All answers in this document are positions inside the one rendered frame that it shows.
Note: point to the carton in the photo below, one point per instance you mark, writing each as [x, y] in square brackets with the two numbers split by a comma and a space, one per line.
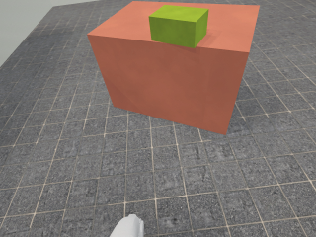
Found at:
[179, 25]

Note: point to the left robot thigh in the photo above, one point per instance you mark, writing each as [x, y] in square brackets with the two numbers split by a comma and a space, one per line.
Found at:
[130, 226]

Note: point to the pedestal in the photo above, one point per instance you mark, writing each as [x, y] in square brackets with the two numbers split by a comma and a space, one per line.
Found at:
[197, 86]

